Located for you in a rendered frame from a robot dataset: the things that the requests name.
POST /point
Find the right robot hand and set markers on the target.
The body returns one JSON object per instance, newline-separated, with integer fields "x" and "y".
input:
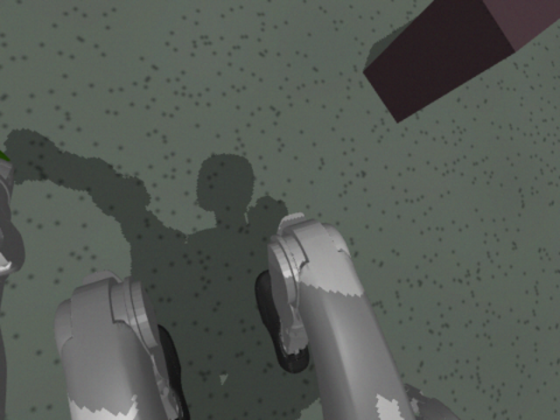
{"x": 429, "y": 409}

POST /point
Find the right robot foot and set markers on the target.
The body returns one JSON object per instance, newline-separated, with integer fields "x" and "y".
{"x": 292, "y": 363}

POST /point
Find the left robot foot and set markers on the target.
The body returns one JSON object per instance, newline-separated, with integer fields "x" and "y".
{"x": 174, "y": 372}

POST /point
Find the left robot arm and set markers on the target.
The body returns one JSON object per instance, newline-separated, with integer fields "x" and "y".
{"x": 12, "y": 257}

